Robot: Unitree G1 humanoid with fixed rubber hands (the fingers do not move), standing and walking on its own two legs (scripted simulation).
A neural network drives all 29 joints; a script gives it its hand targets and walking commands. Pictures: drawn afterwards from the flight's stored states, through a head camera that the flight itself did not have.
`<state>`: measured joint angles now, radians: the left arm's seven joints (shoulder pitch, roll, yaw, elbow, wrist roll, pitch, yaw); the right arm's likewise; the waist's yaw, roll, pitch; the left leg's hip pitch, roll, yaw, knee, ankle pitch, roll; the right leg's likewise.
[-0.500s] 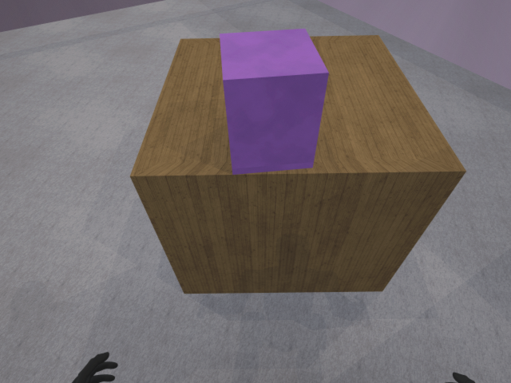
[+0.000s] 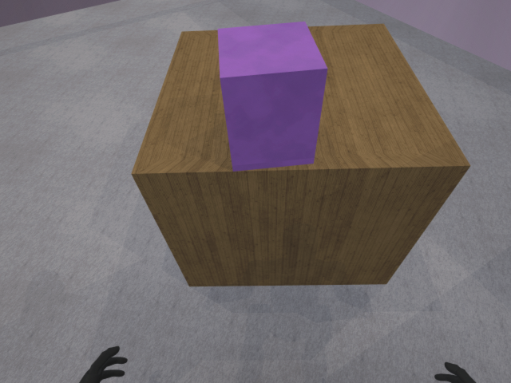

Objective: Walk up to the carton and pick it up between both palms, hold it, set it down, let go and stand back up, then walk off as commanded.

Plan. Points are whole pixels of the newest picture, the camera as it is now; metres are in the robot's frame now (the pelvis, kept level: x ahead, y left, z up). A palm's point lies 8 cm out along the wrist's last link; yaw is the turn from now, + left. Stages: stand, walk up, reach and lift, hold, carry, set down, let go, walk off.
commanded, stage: stand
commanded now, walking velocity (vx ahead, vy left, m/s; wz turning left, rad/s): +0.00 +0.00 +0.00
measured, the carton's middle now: (267, 99) +0.69 +0.02 +0.05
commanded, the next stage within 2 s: none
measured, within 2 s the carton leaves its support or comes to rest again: neither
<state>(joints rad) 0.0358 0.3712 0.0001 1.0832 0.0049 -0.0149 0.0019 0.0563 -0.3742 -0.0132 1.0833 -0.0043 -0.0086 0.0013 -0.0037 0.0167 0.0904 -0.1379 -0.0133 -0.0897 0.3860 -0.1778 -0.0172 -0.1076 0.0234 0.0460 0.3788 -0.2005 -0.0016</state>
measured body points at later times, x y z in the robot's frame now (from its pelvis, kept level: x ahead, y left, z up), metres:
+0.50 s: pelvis +0.00 +0.00 +0.00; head +0.01 +0.00 +0.45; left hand +0.10 +0.31 -0.12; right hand +0.09 -0.31 -0.12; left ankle +0.03 +0.13 -0.74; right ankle +0.01 -0.12 -0.74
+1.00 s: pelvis +0.01 +0.00 +0.00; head +0.02 +0.00 +0.45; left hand +0.11 +0.31 -0.12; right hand +0.11 -0.31 -0.12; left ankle +0.03 +0.13 -0.74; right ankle +0.01 -0.12 -0.74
